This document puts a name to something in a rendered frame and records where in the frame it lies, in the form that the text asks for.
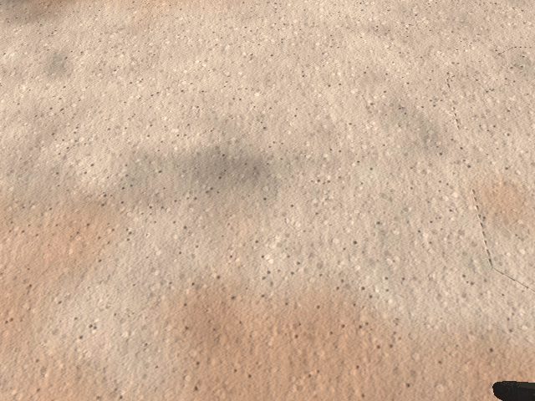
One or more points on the right robot hand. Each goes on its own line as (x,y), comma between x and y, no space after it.
(514,391)

